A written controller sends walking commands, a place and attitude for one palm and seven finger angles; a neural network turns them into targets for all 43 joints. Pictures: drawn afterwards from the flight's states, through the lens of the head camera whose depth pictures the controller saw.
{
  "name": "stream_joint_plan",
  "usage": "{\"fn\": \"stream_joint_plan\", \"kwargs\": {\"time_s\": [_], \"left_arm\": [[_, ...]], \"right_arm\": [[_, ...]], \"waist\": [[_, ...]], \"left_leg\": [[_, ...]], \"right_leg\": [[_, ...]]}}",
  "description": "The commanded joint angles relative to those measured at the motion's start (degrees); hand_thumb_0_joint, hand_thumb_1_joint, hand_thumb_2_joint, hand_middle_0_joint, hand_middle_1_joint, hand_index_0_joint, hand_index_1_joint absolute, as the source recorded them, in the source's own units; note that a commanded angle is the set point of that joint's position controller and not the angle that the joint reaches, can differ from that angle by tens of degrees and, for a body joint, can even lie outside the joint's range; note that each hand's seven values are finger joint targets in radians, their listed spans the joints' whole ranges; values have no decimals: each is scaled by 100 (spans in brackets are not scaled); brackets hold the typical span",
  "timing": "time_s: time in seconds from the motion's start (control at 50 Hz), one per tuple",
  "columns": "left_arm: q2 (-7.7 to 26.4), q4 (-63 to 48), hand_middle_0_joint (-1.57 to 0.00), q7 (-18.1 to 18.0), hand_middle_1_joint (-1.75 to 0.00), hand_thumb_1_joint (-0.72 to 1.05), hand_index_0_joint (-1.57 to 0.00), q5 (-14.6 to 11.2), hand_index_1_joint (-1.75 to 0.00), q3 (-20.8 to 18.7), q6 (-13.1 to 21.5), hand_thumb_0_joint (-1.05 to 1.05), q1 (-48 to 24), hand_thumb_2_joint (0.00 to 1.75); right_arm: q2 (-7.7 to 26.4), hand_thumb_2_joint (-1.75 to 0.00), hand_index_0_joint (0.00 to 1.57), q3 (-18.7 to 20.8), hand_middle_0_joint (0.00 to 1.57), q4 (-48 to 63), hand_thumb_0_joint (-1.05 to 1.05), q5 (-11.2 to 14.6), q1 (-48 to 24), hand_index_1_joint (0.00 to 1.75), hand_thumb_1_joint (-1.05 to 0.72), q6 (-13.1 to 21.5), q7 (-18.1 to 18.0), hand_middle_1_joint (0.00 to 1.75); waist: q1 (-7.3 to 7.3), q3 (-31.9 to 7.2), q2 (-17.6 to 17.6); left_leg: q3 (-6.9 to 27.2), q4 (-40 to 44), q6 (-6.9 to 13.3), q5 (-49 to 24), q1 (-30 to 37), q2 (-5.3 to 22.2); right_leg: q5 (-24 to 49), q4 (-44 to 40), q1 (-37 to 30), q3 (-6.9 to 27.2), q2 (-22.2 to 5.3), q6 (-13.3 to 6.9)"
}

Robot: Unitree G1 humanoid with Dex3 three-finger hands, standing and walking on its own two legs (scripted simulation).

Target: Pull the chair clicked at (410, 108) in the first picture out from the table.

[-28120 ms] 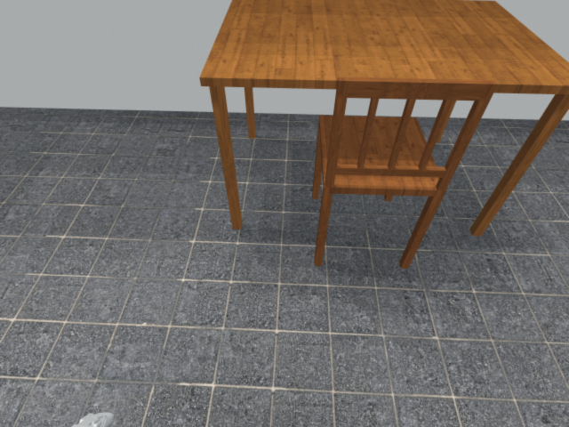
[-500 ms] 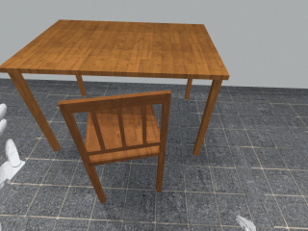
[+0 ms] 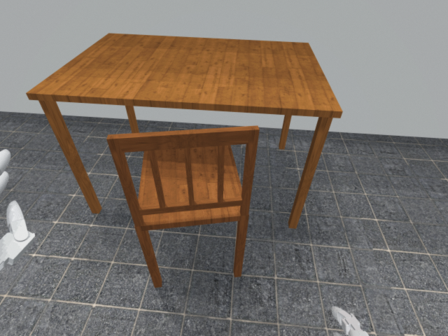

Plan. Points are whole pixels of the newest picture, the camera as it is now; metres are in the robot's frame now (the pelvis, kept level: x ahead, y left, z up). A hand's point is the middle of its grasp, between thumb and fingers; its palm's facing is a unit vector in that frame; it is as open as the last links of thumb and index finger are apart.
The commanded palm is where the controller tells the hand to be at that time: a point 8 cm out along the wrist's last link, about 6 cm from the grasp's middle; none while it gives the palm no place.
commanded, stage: let the arm hang, fingers relaxed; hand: left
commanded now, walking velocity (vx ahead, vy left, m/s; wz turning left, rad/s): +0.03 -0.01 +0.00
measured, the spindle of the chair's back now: (189, 177) +0.59 +0.13 -0.09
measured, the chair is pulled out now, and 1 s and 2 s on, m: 0.16 0.16 0.16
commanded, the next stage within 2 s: look to check the result in 1.20 s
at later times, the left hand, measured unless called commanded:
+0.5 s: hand out of the picture +0.04 +0.20 -0.16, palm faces +0.07 -0.98 -0.19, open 6.8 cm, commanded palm none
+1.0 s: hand out of the picture +0.06 +0.20 -0.16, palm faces +0.02 -0.98 -0.21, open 7.2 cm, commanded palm none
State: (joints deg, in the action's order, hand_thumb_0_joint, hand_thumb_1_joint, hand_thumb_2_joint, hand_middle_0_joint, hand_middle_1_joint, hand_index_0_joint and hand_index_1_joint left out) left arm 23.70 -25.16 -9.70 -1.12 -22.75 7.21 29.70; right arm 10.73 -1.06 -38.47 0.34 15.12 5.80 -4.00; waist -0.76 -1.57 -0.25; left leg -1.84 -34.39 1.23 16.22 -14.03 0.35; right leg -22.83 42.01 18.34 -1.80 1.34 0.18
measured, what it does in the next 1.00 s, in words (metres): steps on the spot: right foot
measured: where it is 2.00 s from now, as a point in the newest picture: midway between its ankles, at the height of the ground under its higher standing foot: outside the picture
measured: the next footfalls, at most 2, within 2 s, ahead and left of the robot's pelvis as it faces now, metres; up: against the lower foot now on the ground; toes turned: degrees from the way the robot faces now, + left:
right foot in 0.02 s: +0.08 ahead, -0.09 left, +0.00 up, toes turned -1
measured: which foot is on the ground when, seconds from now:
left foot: down 0.00-1.00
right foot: up 0.00-0.00, down 0.02-1.00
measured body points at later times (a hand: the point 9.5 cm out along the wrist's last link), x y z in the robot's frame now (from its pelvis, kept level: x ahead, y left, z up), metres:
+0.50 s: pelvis +0.01 +0.02 +0.01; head +0.04 +0.03 +0.46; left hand +0.04 +0.25 -0.15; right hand +0.03 -0.22 -0.13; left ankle +0.00 +0.12 -0.73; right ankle +0.04 -0.09 -0.73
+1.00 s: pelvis +0.04 +0.03 +0.02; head +0.05 +0.02 +0.47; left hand +0.06 +0.25 -0.14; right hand +0.04 -0.19 -0.15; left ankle +0.00 +0.12 -0.73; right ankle +0.04 -0.09 -0.73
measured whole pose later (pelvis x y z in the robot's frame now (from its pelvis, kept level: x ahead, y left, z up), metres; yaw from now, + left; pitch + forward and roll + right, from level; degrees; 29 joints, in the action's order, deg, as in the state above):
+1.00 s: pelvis +0.04 +0.03 +0.02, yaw +0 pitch -1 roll +0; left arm 8.6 66.3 -2.2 0.6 -0.8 0.1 13.2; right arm 8.6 -0.5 -65.5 -1.1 14.6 0.3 -2.3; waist -0.9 1.7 0.7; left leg -5.9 -21.6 1.7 15.3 -5.9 -0.1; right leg -12.1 23.2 10.6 -0.4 -0.3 0.1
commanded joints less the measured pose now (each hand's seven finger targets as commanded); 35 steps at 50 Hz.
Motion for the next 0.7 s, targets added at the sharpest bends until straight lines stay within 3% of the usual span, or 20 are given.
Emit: {"fn": "stream_joint_plan", "kwargs": {"time_s": [0.0, 0.02, 0.04, 0.06, 0.08, 0.1, 0.12, 0.14, 0.16, 0.18, 0.2, 0.22, 0.24, 0.3, 0.34, 0.36, 0.38, 0.4, 0.56, 0.68], "left_arm": [[1024, -1063, -20, -52, -30, 90, -20, -18, -30, -535, 361, 0, -777, 90], [1066, -1159, -20, -29, -30, 90, -20, -78, -30, -595, 370, 0, -843, 90], [1003, -1271, -20, -30, -30, 90, -20, -100, -30, -467, 326, 0, -1017, 90], [954, -1275, -20, -50, -30, 90, -20, -122, -30, -439, 278, 0, -922, 90], [-239, 3394, -20, 629, -30, 90, -20, 386, -30, 1413, -364, 0, -1058, 90], [-340, 3631, -20, 795, -30, 90, -20, 363, -30, 1343, -599, 0, -791, 90], [-589, 3752, -20, 817, -30, 90, -20, 325, -30, 1497, -660, 0, -926, 90], [-608, 4006, -20, 822, -30, 90, -20, 299, -30, 1626, -685, 0, -1099, 90], [-573, 4287, -20, 822, -30, 90, -20, 284, -30, 1722, -724, 0, -1294, 90], [-606, 4598, -20, 842, -30, 90, -20, 269, -30, 1818, -722, 0, -1300, 90], [-565, 4924, -20, 854, -30, 90, -20, 280, -30, 1860, -728, 0, -1386, 90], [-481, 5262, -20, 859, -30, 90, -20, 295, -30, 1874, -722, 0, -1558, 90], [-405, 5634, -20, 851, -30, 90, -20, 274, -30, 1883, -740, 0, -1806, 90], [-439, 6673, -20, 839, -30, 90, -20, 213, -30, 1990, -762, 0, -1843, 90], [-473, 7292, -20, 838, -30, 90, -20, 188, -30, 2034, -705, 0, -1677, 90], [-468, 7502, -20, 836, -30, 90, -20, 192, -30, 2047, -702, 0, -1668, 90], [-743, 7604, -20, 825, -30, 90, -20, 221, -30, 1943, -689, 0, -1542, 90], [-713, 7745, -20, 819, -30, 90, -20, 208, -30, 1967, -690, 0, -1531, 90], [-814, 8565, -20, 796, -30, 90, -20, 171, -30, 2125, -676, 0, -1523, 90], [-898, 8867, -20, 767, -30, 90, -20, 169, -30, 2164, -685, 0, -1401, 90]], "right_arm": [[814, -90, 20, 319, 20, 901, 0, -52, -908, 30, -90, 318, -42, 30], [843, -90, 20, 341, 20, 904, 0, -97, -858, 30, -90, 296, -27, 30], [744, -90, 20, 324, 20, 777, 0, -55, -767, 30, -90, 303, 21, 30], [758, -90, 20, 347, 20, 773, 0, -27, -800, 30, -90, 295, 34, 30], [1386, -90, 20, 609, 20, -459, 0, -208, -564, 30, -90, 364, 515, 30], [933, -90, 20, 543, 20, -406, 0, -96, -126, 30, -90, -101, 489, 30], [622, -90, 20, 416, 20, -299, 0, -121, 85, 30, -90, -312, 487, 30], [600, -90, 20, 387, 20, -271, 0, -155, 148, 30, -90, -410, 500, 30], [721, -90, 20, 408, 20, -243, 0, -181, 218, 30, -90, -466, 507, 30], [951, -90, 20, 433, 20, -213, 0, -243, 47, 30, -90, -467, 492, 30], [1100, -90, 20, 428, 20, -211, 0, -283, -268, 30, -90, -464, 455, 30], [1075, -90, 20, 389, 20, -293, 0, -287, -432, 30, -90, -487, 424, 30], [986, -90, 20, 349, 20, -437, 0, -276, -424, 30, -90, -512, 414, 30], [911, -90, 20, 217, 20, -885, 0, -255, -495, 30, -90, -546, 356, 30], [835, -90, 20, 180, 20, -1192, 0, -215, -446, 30, -90, -535, 301, 30], [803, -90, 20, 177, 20, -1285, 0, -198, -397, 30, -90, -551, 273, 30], [699, -90, 20, 209, 20, -1389, 0, -237, -241, 30, -90, -533, 246, 30], [661, -90, 20, 218, 20, -1478, 0, -231, -200, 30, -90, -545, 239, 30], [542, -90, 20, 226, 20, -2014, 0, -164, 218, 30, -90, -575, 175, 30], [439, -90, 20, 183, 20, -2315, 0, -158, 308, 30, -90, -557, 158, 30]], "waist": [[41, 709, -268], [-12, 589, -568], [7, 263, -897], [24, 220, -844], [-232, 520, -469], [-227, -7, -443], [-208, -70, -592], [-238, 40, -834], [-246, 149, -1106], [-106, 181, -817], [49, 194, -738], [84, 23, -916], [22, 121, -689], [97, 160, 363], [99, -56, 680], [68, 115, 619], [68, -133, 902], [62, -138, 1096], [-12, 235, -1], [-5, 380, -27]], "left_leg": [[339, 366, 87, 1813, -1439, 233], [118, -503, -16, 1108, -951, 69], [62, -1016, -64, 895, -636, -7], [117, -1237, -81, 679, -624, 2], [323, -1747, -50, 647, -1388, 392], [376, -1459, -91, 1095, -641, 258], [59, -964, -97, 900, -594, 50], [8, -371, -44, 535, -313, -32], [327, 162, 93, -72, -79, 137], [959, 455, 313, -700, -108, 478], [1126, 604, 413, -848, -458, 741], [970, 630, 333, -594, -642, 636], [854, 775, 239, -545, -660, 493], [765, 1401, 182, -447, -428, 562], [572, 1452, 127, -424, -104, 542], [564, 1508, 104, -313, -52, 547], [517, 1522, 132, -290, 52, 570], [503, 1540, 127, -259, 110, 561], [469, 1649, 128, -621, 439, 645], [356, 1670, 137, -845, 556, 633]], "right_leg": [[-700, -2505, -574, 1217, -612, -445], [-1127, -3040, -2, 2162, -1261, -787], [-1592, -3241, 130, 2641, -1591, -874], [-1457, -3319, 97, 2807, -1687, -929], [1919, -2009, 332, 1613, -2030, -1063], [1761, -1679, 453, 1282, -1706, -1007], [1601, -1622, 292, 834, -1423, -846], [1531, -1518, 423, 735, -1310, -680], [1169, -1329, 611, 602, -1159, -497], [1065, -1107, 666, 532, -857, -303], [1031, -1234, 280, 432, -635, -151], [952, -1479, -160, 467, -622, -120], [979, -1526, -272, 516, -712, -154], [1041, -1644, -596, 507, -573, -152], [1223, -1873, -801, 558, -613, -174], [1180, -1995, -728, 553, -603, -199], [1298, -2051, -879, 486, -604, -224], [1361, -2063, -906, 452, -606, -237], [1597, -2265, -680, 461, -632, -226], [1727, -2245, -626, 543, -649, -195]]}}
